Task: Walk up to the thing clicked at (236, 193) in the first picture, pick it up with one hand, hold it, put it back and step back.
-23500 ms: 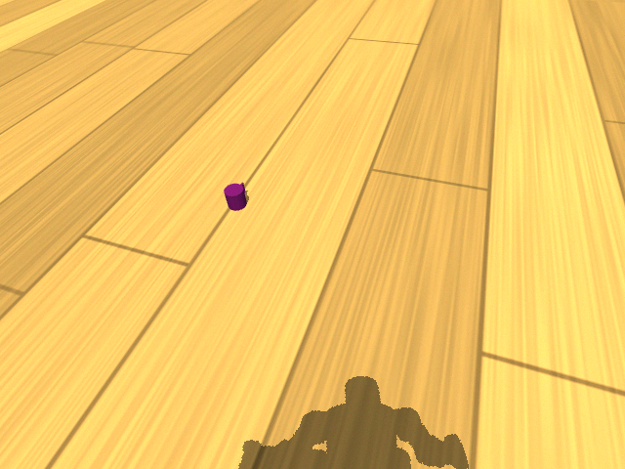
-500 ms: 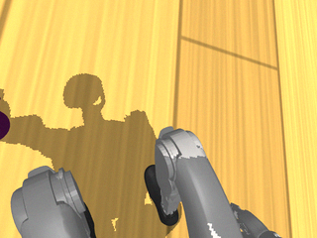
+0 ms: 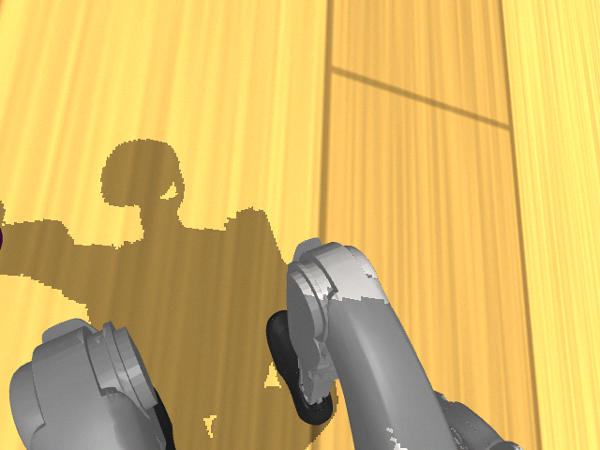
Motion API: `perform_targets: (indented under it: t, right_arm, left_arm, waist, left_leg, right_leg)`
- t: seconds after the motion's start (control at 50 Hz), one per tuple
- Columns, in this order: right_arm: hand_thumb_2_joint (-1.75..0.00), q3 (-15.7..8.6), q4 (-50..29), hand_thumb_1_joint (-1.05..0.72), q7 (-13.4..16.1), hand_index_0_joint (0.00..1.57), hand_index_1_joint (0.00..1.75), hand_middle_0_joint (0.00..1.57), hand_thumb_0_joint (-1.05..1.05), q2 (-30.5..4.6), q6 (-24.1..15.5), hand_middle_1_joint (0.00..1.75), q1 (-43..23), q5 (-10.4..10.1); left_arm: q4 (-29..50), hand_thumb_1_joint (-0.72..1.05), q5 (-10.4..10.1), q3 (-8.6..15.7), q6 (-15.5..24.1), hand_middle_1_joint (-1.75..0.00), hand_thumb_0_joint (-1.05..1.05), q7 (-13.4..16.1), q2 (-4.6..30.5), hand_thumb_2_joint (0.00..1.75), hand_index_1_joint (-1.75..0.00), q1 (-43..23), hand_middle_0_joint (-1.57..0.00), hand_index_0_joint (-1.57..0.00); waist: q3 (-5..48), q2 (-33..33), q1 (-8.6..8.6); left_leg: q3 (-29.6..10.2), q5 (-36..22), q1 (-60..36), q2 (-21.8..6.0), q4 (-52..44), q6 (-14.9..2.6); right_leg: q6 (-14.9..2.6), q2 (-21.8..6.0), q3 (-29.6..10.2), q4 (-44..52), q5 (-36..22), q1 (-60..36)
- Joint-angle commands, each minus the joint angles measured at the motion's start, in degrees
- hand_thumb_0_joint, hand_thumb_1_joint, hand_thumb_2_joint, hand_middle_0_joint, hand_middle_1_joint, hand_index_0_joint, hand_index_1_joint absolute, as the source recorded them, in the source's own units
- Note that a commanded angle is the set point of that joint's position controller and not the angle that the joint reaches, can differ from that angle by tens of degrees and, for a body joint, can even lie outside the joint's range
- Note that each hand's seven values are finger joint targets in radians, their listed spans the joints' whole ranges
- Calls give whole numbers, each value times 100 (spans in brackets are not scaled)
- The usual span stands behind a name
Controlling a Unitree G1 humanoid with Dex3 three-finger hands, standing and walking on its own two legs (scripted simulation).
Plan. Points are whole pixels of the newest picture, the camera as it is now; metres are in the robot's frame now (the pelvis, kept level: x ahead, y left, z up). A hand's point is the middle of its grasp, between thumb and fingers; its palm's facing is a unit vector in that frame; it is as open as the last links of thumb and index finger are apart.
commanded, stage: open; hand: left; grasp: from above
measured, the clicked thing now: out of the picture +0.46 +0.33 -0.26
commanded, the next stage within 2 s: withdraw in 0.50 s
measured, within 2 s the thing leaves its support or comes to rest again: neither
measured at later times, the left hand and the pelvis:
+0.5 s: hand out of the picture +0.44 +0.34 -0.22, palm faces -0.45 -0.12 -0.89, open 13.7 cm; pelvis +0.00 +0.00 +0.00, yaw +0 degrees
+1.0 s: hand out of the picture +0.45 +0.37 -0.13, palm faces -0.31 -0.07 -0.95, open 14.2 cm; pelvis +0.00 +0.00 +0.03, yaw +2 degrees
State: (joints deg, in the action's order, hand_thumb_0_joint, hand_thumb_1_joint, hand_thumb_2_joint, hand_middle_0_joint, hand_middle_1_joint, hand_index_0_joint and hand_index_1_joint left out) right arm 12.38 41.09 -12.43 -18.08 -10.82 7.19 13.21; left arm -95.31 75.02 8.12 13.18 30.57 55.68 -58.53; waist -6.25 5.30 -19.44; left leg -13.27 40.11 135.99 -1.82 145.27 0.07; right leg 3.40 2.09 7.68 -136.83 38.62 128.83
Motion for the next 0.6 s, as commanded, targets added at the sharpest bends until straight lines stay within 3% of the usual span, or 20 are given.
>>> perform_targets:
  t: [0.0,0.06,0.16,0.2,0.3,0.36,0.38,0.4,0.42,0.46,0.5,0.58]
  right_arm:
    - [-90,-553,69,-89,7,20,30,20,0,-1830,-40,30,1197,-65]
    - [-90,-516,-31,-89,26,20,30,20,0,-1785,-12,30,1129,-97]
    - [-90,-534,-16,-89,43,20,30,20,0,-1784,39,30,1181,-87]
    - [-90,-515,4,-89,35,20,30,20,0,-1757,51,30,1152,-73]
    - [-90,-524,-39,-89,66,20,30,20,0,-1761,90,30,1095,-82]
    - [-90,-534,12,-89,45,20,30,20,0,-1776,83,30,1143,-71]
    - [-90,-518,-8,-88,50,20,30,20,0,-1766,84,30,1093,-85]
    - [-90,-526,-20,-89,48,20,30,20,0,-1796,63,30,1115,-87]
    - [-90,-529,-65,-88,51,20,30,20,0,-1815,62,30,1117,-93]
    - [-90,-539,-54,-88,56,20,30,20,0,-1791,62,30,1039,-89]
    - [-89,-533,-51,-88,44,20,30,20,0,-1770,56,30,1122,-86]
    - [-90,-519,-75,-89,62,20,30,20,0,-1796,53,30,1092,-113]
  left_arm:
    - [931,-45,-192,76,4,-115,0,173,1469,108,-113,-1801,-9,-11]
    - [958,-45,-259,112,51,-114,0,168,1472,108,-112,-1584,-9,-10]
    - [1021,-45,-222,198,105,-115,0,173,1580,112,-114,-1635,-10,-10]
    - [1010,-47,-179,82,122,-113,0,153,1503,111,-112,-1721,-9,-10]
    - [1095,-46,-179,212,136,-112,0,265,1582,110,-111,-1624,-9,-10]
    - [949,-46,-106,28,108,-111,0,215,1405,109,-110,-1786,-8,-9]
    - [1012,-47,-137,15,120,-110,0,224,1412,108,-109,-1822,-8,-9]
    - [948,-46,-125,26,116,-112,0,224,1474,107,-110,-1857,-8,-9]
    - [1026,-45,-133,112,108,-112,0,240,1549,108,-110,-1701,-8,-10]
    - [977,-45,-131,103,87,-113,0,258,1541,110,-112,-1661,-9,-10]
    - [919,-45,-119,51,54,-112,0,233,1443,108,-111,-1669,-9,-10]
    - [1033,-46,-168,42,60,-111,0,226,1486,107,-110,-1759,-8,-9]
  waist:
    - [3701,-2807,-241]
    - [3922,-2795,-113]
    - [3826,-2767,-137]
    - [3840,-2786,-200]
    - [3937,-2884,-93]
    - [3713,-2902,-271]
    - [3823,-2908,-218]
    - [3687,-2865,-276]
    - [3816,-2904,-152]
    - [3842,-2946,-99]
    - [3783,-2859,-180]
    - [3839,-2937,-168]
  left_leg:
    - [620,-1221,-3068,-62,-1423,-44]
    - [629,-1321,-3138,-65,-1525,-50]
    - [653,-1228,-3055,-65,-1492,-57]
    - [635,-1174,-3046,-80,-1463,-77]
    - [624,-1283,-3118,-75,-1558,-46]
    - [575,-1278,-3206,-86,-1523,-24]
    - [578,-1228,-3188,-88,-1535,-38]
    - [595,-1126,-3082,-72,-1500,-52]
    - [610,-1215,-3181,-61,-1589,-37]
    - [616,-1128,-3173,-72,-1607,-37]
    - [607,-1153,-3166,-69,-1578,-41]
    - [616,-1204,-3143,-70,-1600,-40]
  right_leg:
    - [-459,179,645,1184,-1487,-1758]
    - [-449,206,627,1251,-1579,-1996]
    - [-450,206,637,1270,-1491,-1943]
    - [-441,226,614,1282,-1494,-1936]
    - [-454,221,649,1255,-1560,-1970]
    - [-465,198,681,1183,-1534,-1710]
    - [-465,221,656,1233,-1510,-1770]
    - [-461,204,657,1232,-1445,-1734]
    - [-460,198,644,1265,-1476,-1867]
    - [-477,223,642,1256,-1403,-1781]
    - [-471,213,643,1240,-1436,-1797]
    - [-469,203,631,1252,-1477,-1848]
